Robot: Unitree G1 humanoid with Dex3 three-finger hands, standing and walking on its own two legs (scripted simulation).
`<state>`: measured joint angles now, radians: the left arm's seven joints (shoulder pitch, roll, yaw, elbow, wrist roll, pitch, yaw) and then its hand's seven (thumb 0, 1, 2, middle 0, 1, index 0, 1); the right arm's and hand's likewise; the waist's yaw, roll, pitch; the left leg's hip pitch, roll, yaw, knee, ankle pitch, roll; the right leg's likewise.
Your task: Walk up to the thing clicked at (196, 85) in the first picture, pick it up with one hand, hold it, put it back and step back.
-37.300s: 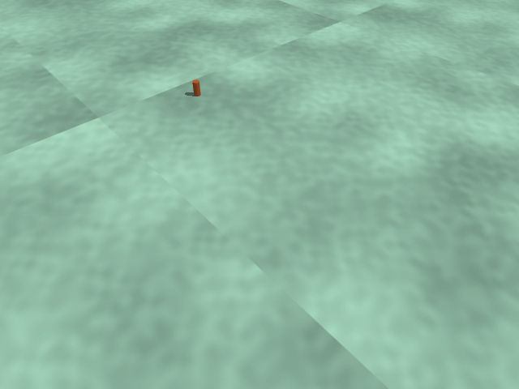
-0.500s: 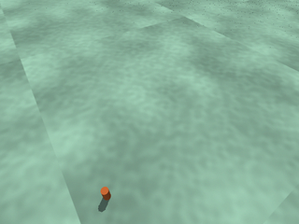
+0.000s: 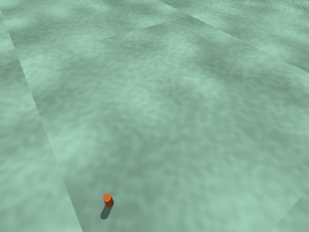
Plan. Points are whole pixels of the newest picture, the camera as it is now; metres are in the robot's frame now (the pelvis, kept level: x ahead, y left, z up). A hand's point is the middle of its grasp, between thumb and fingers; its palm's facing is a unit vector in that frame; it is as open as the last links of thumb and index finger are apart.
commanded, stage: stand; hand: left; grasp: from above
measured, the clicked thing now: (108, 200) +0.42 +0.28 -0.73
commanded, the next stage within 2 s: step back in 0.04 s
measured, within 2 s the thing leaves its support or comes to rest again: neither
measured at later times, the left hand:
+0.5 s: hand out of the picture +0.08 +0.31 -0.18, palm faces -0.02 -0.93 -0.36, open 7.4 cm
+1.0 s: hand out of the picture -0.07 +0.30 -0.15, palm faces -0.02 -0.91 -0.41, open 7.4 cm
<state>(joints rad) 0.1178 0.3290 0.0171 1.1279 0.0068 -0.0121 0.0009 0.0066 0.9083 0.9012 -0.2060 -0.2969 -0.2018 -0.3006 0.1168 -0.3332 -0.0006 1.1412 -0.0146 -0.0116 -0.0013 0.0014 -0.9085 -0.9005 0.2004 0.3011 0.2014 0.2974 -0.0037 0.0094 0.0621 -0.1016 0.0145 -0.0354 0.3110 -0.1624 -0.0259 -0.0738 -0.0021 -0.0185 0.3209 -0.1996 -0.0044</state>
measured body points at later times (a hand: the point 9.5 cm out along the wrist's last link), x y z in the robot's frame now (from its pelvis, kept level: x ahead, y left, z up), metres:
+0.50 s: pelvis -0.07 +0.05 -0.02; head +0.01 +0.08 +0.42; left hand +0.08 +0.36 -0.15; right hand +0.00 -0.27 -0.13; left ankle -0.04 +0.14 -0.75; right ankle -0.09 -0.09 -0.68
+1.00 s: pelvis -0.19 +0.04 -0.02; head -0.13 +0.02 +0.43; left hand -0.07 +0.35 -0.12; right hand -0.11 -0.29 -0.15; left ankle -0.21 +0.17 -0.69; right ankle -0.14 -0.08 -0.75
